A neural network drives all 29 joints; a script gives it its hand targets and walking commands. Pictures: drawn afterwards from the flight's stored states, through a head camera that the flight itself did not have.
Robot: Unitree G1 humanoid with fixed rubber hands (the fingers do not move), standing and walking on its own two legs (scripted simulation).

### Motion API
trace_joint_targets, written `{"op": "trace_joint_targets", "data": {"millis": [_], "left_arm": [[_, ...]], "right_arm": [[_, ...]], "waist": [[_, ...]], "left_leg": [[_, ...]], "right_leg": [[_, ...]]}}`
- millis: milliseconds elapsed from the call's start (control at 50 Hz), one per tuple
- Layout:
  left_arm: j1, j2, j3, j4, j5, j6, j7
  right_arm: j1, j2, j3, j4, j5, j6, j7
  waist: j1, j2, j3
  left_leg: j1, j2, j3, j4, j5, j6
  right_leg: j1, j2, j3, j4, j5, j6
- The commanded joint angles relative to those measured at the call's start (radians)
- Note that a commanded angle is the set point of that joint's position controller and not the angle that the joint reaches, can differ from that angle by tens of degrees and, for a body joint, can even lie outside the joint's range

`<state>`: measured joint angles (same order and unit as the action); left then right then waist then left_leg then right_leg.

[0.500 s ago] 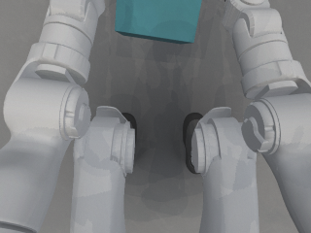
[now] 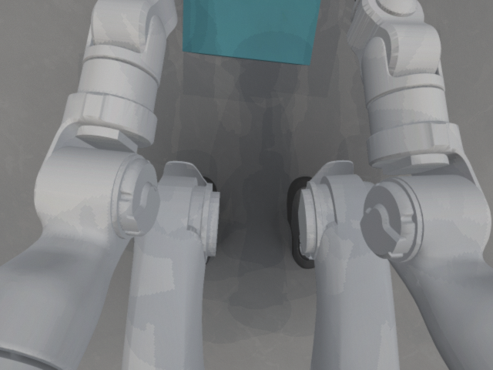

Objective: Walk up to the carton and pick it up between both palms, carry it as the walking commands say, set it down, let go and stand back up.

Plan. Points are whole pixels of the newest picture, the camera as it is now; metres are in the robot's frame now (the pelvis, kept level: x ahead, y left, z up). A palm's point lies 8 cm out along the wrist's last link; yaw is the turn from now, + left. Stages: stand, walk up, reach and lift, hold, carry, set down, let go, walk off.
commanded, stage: reach and lift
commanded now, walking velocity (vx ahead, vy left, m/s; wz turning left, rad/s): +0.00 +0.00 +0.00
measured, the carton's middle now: out of the picture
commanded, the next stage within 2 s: none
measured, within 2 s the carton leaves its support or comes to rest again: neither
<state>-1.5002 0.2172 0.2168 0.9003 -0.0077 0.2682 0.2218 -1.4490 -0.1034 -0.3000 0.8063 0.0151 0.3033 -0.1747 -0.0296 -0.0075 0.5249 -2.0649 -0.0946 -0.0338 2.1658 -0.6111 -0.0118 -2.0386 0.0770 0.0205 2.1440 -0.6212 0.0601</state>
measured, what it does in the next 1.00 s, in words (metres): rises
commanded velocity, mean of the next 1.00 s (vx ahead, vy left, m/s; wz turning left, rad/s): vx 0.00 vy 0.00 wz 0.00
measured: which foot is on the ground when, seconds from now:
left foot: down 0.00-1.00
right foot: down 0.00-1.00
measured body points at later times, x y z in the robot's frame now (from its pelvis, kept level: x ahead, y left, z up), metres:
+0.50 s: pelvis -0.02 +0.00 +0.04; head +0.34 +0.01 +0.29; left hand +0.56 +0.12 -0.09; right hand +0.53 -0.13 -0.10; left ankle +0.11 +0.11 -0.36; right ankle +0.11 -0.13 -0.36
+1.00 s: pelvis -0.03 -0.01 +0.08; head +0.31 +0.00 +0.36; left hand +0.54 +0.11 -0.02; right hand +0.51 -0.12 -0.03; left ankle +0.11 +0.11 -0.36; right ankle +0.11 -0.13 -0.36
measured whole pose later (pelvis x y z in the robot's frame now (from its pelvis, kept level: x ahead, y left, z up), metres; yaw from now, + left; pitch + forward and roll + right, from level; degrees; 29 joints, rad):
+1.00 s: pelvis -0.03 -0.01 +0.08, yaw +1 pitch +22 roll -1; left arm -1.43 0.08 0.31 0.71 0.16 0.39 0.22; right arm -1.30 0.06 -0.42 0.54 -0.10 0.41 -0.35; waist -0.02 -0.01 0.52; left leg -1.77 -0.10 -0.06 1.89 -0.51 -0.04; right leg -1.76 0.08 0.03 1.89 -0.52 0.04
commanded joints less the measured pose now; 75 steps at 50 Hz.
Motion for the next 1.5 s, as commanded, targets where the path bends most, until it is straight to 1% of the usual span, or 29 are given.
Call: {"op": "trace_joint_targets", "data": {"millis": [0,60,140,160,200,220,260,300,360,440,460,480,540,680,760,780,860,880,940,980,1040,1100,1120,1160,1240,1320,1380,1400,1480], "left_arm": [[-0.639,-1.122,-0.408,-0.171,-0.116,-0.027,-0.347],[-0.597,-1.154,-0.385,-0.136,-0.088,-0.014,-0.34],[-0.593,-1.197,-0.381,-0.138,-0.077,0.009,-0.324],[-0.574,-1.197,-0.349,-0.094,-0.059,0.016,-0.323],[-0.582,-1.197,-0.339,-0.093,-0.054,0.026,-0.321],[-0.588,-1.197,-0.326,-0.073,-0.047,0.029,-0.321],[-0.606,-1.213,-0.328,-0.096,-0.051,0.037,-0.321],[-0.597,-1.216,-0.313,-0.096,-0.04,0.047,-0.322],[-0.604,-1.221,-0.308,-0.092,-0.023,0.055,-0.323],[-0.555,-1.23,-0.276,-0.076,0.013,0.065,-0.332],[-0.56,-1.24,-0.293,-0.115,0.007,0.066,-0.332],[-0.548,-1.24,-0.28,-0.084,0.017,0.069,-0.334],[-0.545,-1.256,-0.324,-0.171,0.005,0.073,-0.334],[-0.517,-1.296,-0.422,-0.236,-0.026,0.089,-0.33],[-0.492,-1.311,-0.411,-0.199,0.008,0.086,-0.334],[-0.48,-1.313,-0.405,-0.183,0.013,0.088,-0.336],[-0.485,-1.31,-0.391,-0.195,0.0,0.094,-0.338],[-0.488,-1.311,-0.401,-0.207,-0.009,0.096,-0.337],[-0.514,-1.309,-0.388,-0.188,-0.004,0.107,-0.342],[-0.516,-1.318,-0.378,-0.194,0.007,0.108,-0.346],[-0.495,-1.33,-0.334,-0.117,0.045,0.116,-0.351],[-0.491,-1.356,-0.334,-0.135,0.045,0.119,-0.35],[-0.5,-1.356,-0.339,-0.146,0.041,0.119,-0.349],[-0.489,-1.368,-0.349,-0.158,0.023,0.122,-0.35],[-0.491,-1.396,-0.391,-0.176,-0.011,0.131,-0.341],[-0.488,-1.4,-0.382,-0.149,0.0,0.13,-0.338],[-0.48,-1.412,-0.373,-0.157,0.002,0.122,-0.337],[-0.467,-1.415,-0.367,-0.137,0.006,0.122,-0.339],[-0.448,-1.425,-0.393,-0.167,-0.001,0.118,-0.341]], "right_arm": [[-0.72,0.992,0.428,-0.23,0.103,-0.058,0.285],[-0.724,0.973,0.416,-0.246,0.066,-0.047,0.289],[-0.803,0.932,0.441,-0.324,0.057,-0.042,0.288],[-0.811,0.916,0.428,-0.308,0.045,-0.036,0.289],[-0.843,0.921,0.43,-0.333,0.047,-0.028,0.291],[-0.829,0.915,0.414,-0.298,0.03,-0.022,0.291],[-0.845,0.922,0.423,-0.319,0.03,-0.014,0.291],[-0.86,0.942,0.43,-0.333,0.039,-0.003,0.292],[-0.832,0.961,0.406,-0.295,0.023,0.01,0.298],[-0.792,1.009,0.402,-0.278,0.007,0.027,0.306],[-0.788,1.025,0.418,-0.309,0.013,0.029,0.307],[-0.778,1.025,0.41,-0.275,0.012,0.032,0.308],[-0.808,1.074,0.479,-0.366,0.053,0.039,0.302],[-0.766,1.089,0.565,-0.4,0.079,0.049,0.278],[-0.715,1.071,0.526,-0.335,0.043,0.035,0.28],[-0.727,1.063,0.525,-0.347,0.046,0.03,0.278],[-0.789,1.069,0.542,-0.408,0.06,0.031,0.265],[-0.81,1.078,0.563,-0.431,0.075,0.033,0.263],[-0.779,1.095,0.539,-0.369,0.063,0.053,0.259],[-0.766,1.12,0.535,-0.354,0.06,0.059,0.265],[-0.742,1.123,0.48,-0.275,0.029,0.063,0.278],[-0.771,1.134,0.494,-0.318,0.038,0.061,0.288],[-0.769,1.143,0.499,-0.313,0.039,0.064,0.29],[-0.809,1.144,0.537,-0.369,0.057,0.065,0.288],[-0.809,1.142,0.579,-0.401,0.074,0.071,0.278],[-0.792,1.133,0.55,-0.356,0.064,0.069,0.282],[-0.755,1.137,0.525,-0.328,0.052,0.066,0.287],[-0.732,1.131,0.507,-0.308,0.035,0.064,0.287],[-0.698,1.157,0.513,-0.333,0.04,0.059,0.29]], "waist": [[-0.034,0.086,-1.904],[-0.052,0.089,-1.884],[-0.054,0.098,-1.967],[-0.054,0.093,-1.895],[-0.054,0.076,-1.913],[-0.07,0.067,-1.87],[-0.077,0.06,-1.926],[-0.056,0.062,-1.972],[-0.061,0.074,-1.961],[-0.041,0.051,-1.974],[-0.037,0.051,-2.028],[-0.032,0.053,-1.988],[0.008,0.038,-2.142],[-0.002,0.019,-2.27],[-0.012,0.043,-2.178],[-0.004,0.056,-2.178],[-0.011,0.018,-2.251],[-0.002,0.006,-2.289],[-0.011,0.011,-2.231],[0.008,0.019,-2.229],[0.002,0.039,-2.112],[0.012,0.042,-2.191],[0.004,0.034,-2.205],[0.015,0.017,-2.262],[0.003,0.008,-2.339],[0.003,0.031,-2.256],[-0.013,0.027,-2.232],[-0.03,0.028,-2.215],[-0.031,0.049,-2.275]], "left_leg": [[0.765,-0.076,0.074,-0.162,0.542,-0.001],[0.775,-0.079,0.075,-0.191,0.482,-0.004],[0.841,-0.085,0.069,-0.225,0.456,-0.009],[0.806,-0.084,0.066,-0.237,0.418,-0.004],[0.821,-0.083,0.064,-0.258,0.396,0.0],[0.794,-0.081,0.065,-0.263,0.351,0.001],[0.818,-0.084,0.066,-0.274,0.355,0.002],[0.844,-0.086,0.07,-0.285,0.362,0.005],[0.832,-0.083,0.072,-0.302,0.34,0.005],[0.821,-0.084,0.079,-0.321,0.33,0.01],[0.848,-0.086,0.081,-0.325,0.353,0.01],[0.817,-0.084,0.084,-0.324,0.341,0.012],[0.881,-0.092,0.087,-0.337,0.412,0.018],[0.934,-0.102,0.068,-0.366,0.456,0.011],[0.918,-0.102,0.062,-0.394,0.412,0.003],[0.921,-0.102,0.069,-0.393,0.4,0.002],[0.926,-0.102,0.075,-0.404,0.39,0.008],[0.935,-0.105,0.077,-0.408,0.402,0.011],[0.898,-0.101,0.076,-0.434,0.333,0.013],[0.913,-0.101,0.079,-0.452,0.317,0.013],[0.886,-0.094,0.074,-0.473,0.245,0.013],[0.968,-0.093,0.074,-0.49,0.27,0.013],[0.969,-0.092,0.069,-0.492,0.27,0.013],[0.99,-0.095,0.072,-0.497,0.3,0.016],[1.06,-0.096,0.054,-0.519,0.317,0.015],[1.067,-0.092,0.041,-0.549,0.28,0.009],[1.086,-0.088,0.04,-0.567,0.285,0.005],[1.083,-0.085,0.033,-0.575,0.279,0.002],[1.143,-0.086,0.034,-0.595,0.33,-0.003]], "right_leg": [[0.59,0.08,-0.098,-0.15,0.506,-0.036],[0.551,0.082,-0.107,-0.183,0.434,-0.038],[0.567,0.077,-0.115,-0.207,0.396,-0.042],[0.524,0.075,-0.117,-0.219,0.356,-0.04],[0.547,0.073,-0.122,-0.239,0.337,-0.035],[0.522,0.07,-0.123,-0.251,0.292,-0.039],[0.562,0.071,-0.124,-0.262,0.3,-0.038],[0.591,0.071,-0.118,-0.277,0.306,-0.036],[0.576,0.071,-0.121,-0.291,0.289,-0.037],[0.588,0.078,-0.119,-0.312,0.285,-0.032],[0.622,0.08,-0.116,-0.316,0.31,-0.031],[0.602,0.08,-0.115,-0.315,0.297,-0.03],[0.708,0.089,-0.105,-0.325,0.375,-0.023],[0.775,0.102,-0.09,-0.353,0.437,-0.027],[0.726,0.104,-0.093,-0.381,0.389,-0.037],[0.733,0.103,-0.087,-0.388,0.374,-0.038],[0.835,0.1,-0.082,-0.413,0.374,-0.032],[0.869,0.101,-0.081,-0.419,0.385,-0.027],[0.864,0.094,-0.072,-0.443,0.334,-0.03],[0.876,0.095,-0.064,-0.459,0.317,-0.033],[0.797,0.093,-0.072,-0.476,0.242,-0.037],[0.823,0.097,-0.081,-0.488,0.253,-0.035],[0.832,0.097,-0.083,-0.49,0.256,-0.035],[0.892,0.097,-0.073,-0.503,0.281,-0.03],[0.945,0.097,-0.071,-0.522,0.294,-0.032],[0.898,0.095,-0.07,-0.543,0.255,-0.039],[0.913,0.095,-0.069,-0.571,0.252,-0.038],[0.901,0.095,-0.075,-0.573,0.252,-0.041],[0.963,0.097,-0.066,-0.602,0.296,-0.04]]}}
